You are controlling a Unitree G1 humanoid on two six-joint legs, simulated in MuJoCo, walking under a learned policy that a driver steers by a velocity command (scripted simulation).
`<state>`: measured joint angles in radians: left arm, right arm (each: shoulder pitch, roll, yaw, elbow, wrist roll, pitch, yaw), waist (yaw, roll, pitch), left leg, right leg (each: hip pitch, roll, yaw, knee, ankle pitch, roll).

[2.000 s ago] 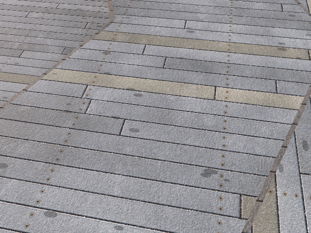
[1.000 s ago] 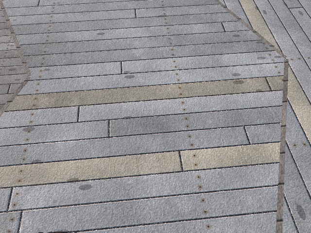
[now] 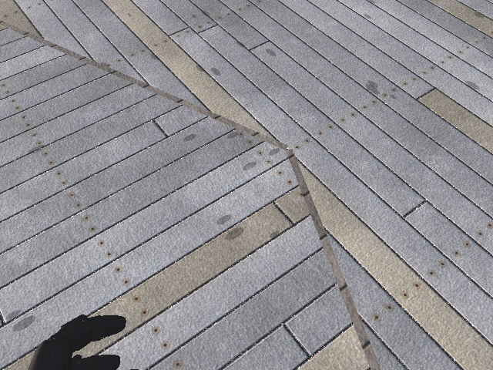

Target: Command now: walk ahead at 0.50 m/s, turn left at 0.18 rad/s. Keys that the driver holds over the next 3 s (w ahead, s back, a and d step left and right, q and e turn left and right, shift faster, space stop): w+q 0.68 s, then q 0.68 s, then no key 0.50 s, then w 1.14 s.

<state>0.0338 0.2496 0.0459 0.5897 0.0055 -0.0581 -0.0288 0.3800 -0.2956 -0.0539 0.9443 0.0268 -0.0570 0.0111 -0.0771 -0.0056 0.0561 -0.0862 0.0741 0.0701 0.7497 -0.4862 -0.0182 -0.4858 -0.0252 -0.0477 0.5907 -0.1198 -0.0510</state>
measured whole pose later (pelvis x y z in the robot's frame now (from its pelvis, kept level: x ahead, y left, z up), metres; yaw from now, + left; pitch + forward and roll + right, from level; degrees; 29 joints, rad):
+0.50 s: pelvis +0.26 +0.06 -0.01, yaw +16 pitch +1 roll -2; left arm 0.31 0.28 0.09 0.84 -0.02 -0.04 0.02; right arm 0.07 -0.28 -0.07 0.74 0.03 -0.03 0.05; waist 0.03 0.02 0.05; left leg -0.53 0.01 0.06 0.65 -0.13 0.10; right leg 0.03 -0.11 -0.27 0.62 -0.48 0.06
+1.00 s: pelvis +0.51 +0.12 +0.00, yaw +34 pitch +2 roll -1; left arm 0.04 0.27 0.06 0.69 0.03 -0.09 -0.01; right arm 0.28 -0.32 -0.09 0.71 0.02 0.01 -0.03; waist -0.06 0.02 0.03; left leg -0.28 -0.12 -0.22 0.91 -0.58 0.01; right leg -0.48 0.05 0.02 0.51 -0.08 -0.01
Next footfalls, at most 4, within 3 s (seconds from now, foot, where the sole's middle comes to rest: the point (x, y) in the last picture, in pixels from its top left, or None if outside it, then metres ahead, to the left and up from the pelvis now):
0.48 left None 0.39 0.18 -0.76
0.94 right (200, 277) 0.70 0.12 -0.76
1.38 left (142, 358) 0.48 0.27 -0.76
1.76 right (202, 288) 0.66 0.11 -0.76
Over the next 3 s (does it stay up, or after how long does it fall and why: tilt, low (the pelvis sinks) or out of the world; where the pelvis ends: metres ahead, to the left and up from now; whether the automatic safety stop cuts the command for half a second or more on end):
stays up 0.85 0.53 0.02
